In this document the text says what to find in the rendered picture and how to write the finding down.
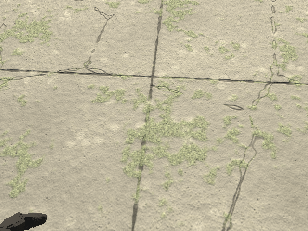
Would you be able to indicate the robot left hand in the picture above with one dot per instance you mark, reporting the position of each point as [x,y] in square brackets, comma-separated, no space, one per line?
[20,222]

